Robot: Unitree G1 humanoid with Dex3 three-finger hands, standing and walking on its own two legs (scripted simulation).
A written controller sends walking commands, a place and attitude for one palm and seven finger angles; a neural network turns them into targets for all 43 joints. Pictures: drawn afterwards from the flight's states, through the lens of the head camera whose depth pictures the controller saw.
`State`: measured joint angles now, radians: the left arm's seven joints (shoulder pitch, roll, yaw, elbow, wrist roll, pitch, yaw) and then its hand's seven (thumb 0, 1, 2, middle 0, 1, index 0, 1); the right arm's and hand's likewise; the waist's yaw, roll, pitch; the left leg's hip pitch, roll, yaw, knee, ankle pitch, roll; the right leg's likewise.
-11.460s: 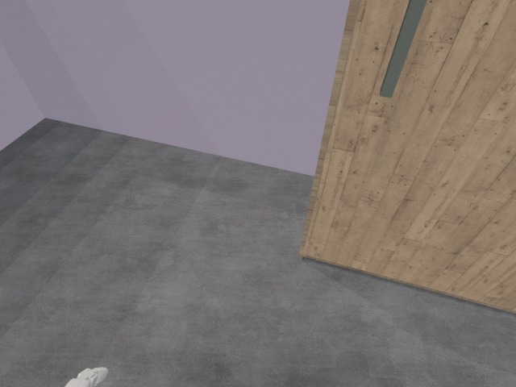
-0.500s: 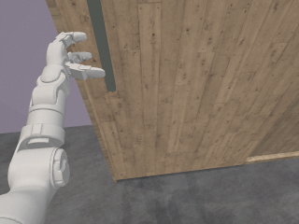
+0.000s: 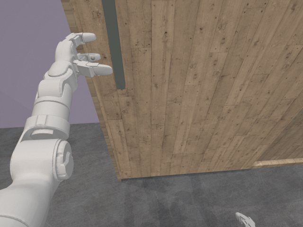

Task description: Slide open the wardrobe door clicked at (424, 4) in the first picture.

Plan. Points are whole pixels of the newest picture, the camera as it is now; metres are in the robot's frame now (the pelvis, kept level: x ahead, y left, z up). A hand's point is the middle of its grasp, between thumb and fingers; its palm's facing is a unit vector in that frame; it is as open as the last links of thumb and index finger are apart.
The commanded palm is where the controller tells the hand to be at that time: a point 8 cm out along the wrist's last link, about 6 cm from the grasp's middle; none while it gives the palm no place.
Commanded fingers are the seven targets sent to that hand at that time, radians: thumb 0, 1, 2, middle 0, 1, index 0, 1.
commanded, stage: move the hooked fingers beside the handle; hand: left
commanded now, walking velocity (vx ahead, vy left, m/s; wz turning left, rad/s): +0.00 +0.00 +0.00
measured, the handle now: (115, 38) +0.53 +0.11 +0.25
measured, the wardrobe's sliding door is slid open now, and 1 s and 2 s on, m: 0.00 0.00 0.00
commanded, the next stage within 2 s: feel for the door with the fingertips in 0.38 s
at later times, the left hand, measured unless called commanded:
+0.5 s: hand (93, 59) +0.47 +0.16 +0.22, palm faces +0.12 -0.99 +0.02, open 14.0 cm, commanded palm +0.45 +0.21 +0.22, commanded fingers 0.00 -0.50 0.30 -0.30 -1.20 -0.30 -1.20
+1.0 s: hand (108, 58) +0.49 +0.13 +0.22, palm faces +0.13 -0.99 +0.01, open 13.9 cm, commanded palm +0.46 +0.18 +0.22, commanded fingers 0.00 -0.50 0.30 -0.30 -1.20 -0.30 -1.20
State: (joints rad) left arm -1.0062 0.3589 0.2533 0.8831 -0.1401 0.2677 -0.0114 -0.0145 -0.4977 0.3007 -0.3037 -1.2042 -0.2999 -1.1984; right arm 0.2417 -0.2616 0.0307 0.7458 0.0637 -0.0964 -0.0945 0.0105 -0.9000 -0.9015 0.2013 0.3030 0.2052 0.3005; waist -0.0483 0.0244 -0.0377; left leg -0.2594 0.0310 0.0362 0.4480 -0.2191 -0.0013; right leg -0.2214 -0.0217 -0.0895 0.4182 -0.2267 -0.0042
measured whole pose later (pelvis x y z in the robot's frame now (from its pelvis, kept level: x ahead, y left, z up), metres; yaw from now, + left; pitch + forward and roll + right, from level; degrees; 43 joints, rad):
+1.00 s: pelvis +0.01 -0.01 +0.00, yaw -1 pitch +2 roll +0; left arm -0.98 0.30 0.27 0.85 -0.11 0.21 0.07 -0.02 -0.49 0.30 -0.30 -1.20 -0.31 -1.21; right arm 0.29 -0.25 0.02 0.75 0.05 -0.08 -0.08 0.01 -0.90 -0.90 0.20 0.30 0.21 0.30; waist -0.06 0.03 -0.03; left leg -0.25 0.04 0.05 0.44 -0.23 -0.01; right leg -0.23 -0.01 -0.07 0.42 -0.24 -0.01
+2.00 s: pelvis +0.00 +0.00 +0.00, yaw -1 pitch +2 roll +0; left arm -1.01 0.22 0.20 0.83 -0.11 0.23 0.13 -0.02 -0.50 0.30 -0.30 -1.20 -0.30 -1.20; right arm 0.28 -0.24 0.02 0.77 0.05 -0.09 -0.08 0.01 -0.90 -0.90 0.20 0.30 0.21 0.30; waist -0.05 0.03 -0.03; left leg -0.25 0.04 0.05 0.43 -0.22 -0.01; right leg -0.22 -0.01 -0.07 0.42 -0.23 -0.01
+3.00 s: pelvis +0.01 -0.01 +0.00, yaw -1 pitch +1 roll +0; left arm -0.90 0.16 0.17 0.65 -0.12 0.31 0.19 -0.02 -0.50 0.30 -0.24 -1.17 -0.27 -1.20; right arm 0.26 -0.23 0.01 0.76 0.05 -0.06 -0.08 0.01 -0.90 -0.90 0.20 0.30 0.20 0.30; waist -0.03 0.04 -0.03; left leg -0.19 0.04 0.05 0.41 -0.23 -0.01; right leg -0.17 -0.01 -0.07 0.40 -0.24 -0.01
